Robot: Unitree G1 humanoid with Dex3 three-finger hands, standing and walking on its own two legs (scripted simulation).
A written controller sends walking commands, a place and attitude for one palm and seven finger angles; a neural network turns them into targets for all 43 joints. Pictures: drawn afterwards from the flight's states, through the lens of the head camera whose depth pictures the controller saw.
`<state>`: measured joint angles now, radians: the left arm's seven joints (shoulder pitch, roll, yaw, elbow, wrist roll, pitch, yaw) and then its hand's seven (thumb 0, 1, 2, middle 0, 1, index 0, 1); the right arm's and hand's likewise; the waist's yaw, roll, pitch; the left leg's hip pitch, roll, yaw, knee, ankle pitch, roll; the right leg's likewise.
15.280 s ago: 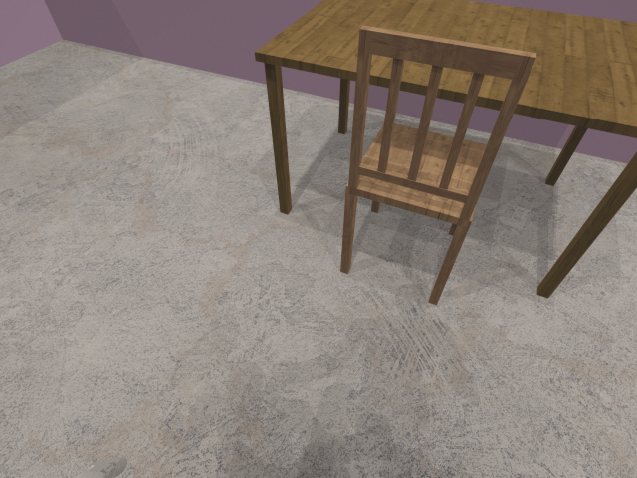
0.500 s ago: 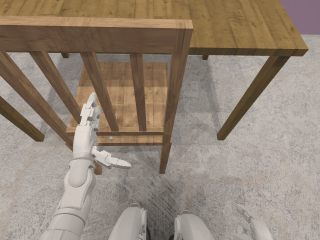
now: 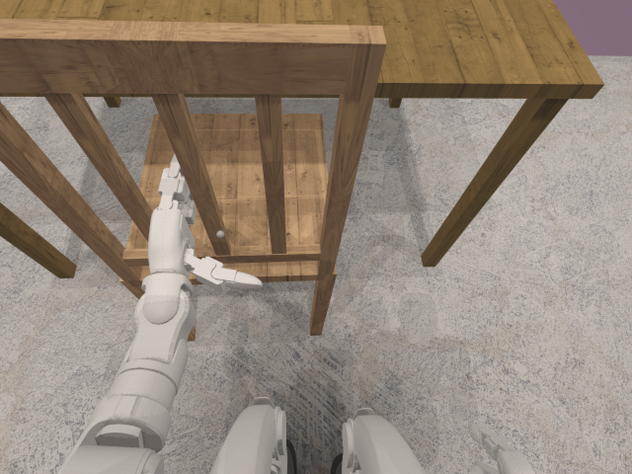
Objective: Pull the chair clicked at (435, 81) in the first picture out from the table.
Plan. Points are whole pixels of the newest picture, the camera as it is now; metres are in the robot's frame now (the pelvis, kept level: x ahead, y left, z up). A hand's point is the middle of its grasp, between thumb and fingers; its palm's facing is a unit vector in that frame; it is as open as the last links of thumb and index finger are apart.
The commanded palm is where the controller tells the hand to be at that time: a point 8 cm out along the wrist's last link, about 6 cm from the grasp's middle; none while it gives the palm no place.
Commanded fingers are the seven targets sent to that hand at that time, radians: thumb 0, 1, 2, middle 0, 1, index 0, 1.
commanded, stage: push the fingers through the gap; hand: left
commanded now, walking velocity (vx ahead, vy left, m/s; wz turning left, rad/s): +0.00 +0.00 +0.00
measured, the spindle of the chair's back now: (202, 193) +0.45 +0.15 +0.04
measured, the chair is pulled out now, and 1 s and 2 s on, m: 0.00 0.00 0.02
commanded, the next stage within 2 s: hook a spindle and tug to test in 0.58 s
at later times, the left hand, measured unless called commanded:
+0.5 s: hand (219, 223) +0.42 +0.13 +0.02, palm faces +0.07 -1.00 -0.02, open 16.9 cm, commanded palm +0.39 +0.17 +0.02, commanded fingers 0.00 -0.50 0.30 -0.06 -0.08 -0.06 -0.08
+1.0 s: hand (225, 221) +0.42 +0.12 +0.02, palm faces +0.07 -1.00 -0.02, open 15.8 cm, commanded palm +0.40 +0.17 +0.02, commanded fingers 0.00 -0.39 0.35 -0.36 -1.01 -0.36 -1.01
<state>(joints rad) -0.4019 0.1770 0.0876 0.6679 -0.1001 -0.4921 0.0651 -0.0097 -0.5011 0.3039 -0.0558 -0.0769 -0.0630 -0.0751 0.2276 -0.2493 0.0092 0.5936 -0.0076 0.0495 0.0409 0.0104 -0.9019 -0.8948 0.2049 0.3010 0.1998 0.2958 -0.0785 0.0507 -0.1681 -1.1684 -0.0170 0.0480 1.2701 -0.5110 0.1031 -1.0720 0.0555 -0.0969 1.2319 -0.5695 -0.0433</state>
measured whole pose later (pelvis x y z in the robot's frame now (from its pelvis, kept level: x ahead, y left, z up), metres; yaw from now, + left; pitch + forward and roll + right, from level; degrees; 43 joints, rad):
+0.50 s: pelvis +0.00 +0.00 +0.00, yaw -1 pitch +24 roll -4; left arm -0.46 0.19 0.14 0.75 -0.09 -0.53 0.07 -0.01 -0.50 0.30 -0.06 -0.08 -0.06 -0.08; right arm 0.27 -0.25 0.00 0.60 -0.01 0.08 0.06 0.01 -0.90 -0.89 0.20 0.30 0.20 0.30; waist -0.09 0.05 -0.17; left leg -1.17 -0.01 0.05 1.26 -0.51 0.10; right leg -1.08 0.06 -0.09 1.22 -0.56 -0.04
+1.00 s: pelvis +0.00 -0.01 +0.00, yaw +0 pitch +24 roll -4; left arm -0.50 0.19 0.13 0.79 -0.09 -0.52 0.06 -0.01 -0.50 0.30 -0.19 -0.51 -0.20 -0.51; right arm 0.24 -0.25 0.01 0.60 -0.01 0.08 0.05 0.01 -0.90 -0.89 0.20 0.30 0.20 0.30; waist -0.09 0.05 -0.17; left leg -1.18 -0.01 0.05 1.27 -0.51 0.10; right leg -1.09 0.06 -0.10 1.23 -0.57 -0.05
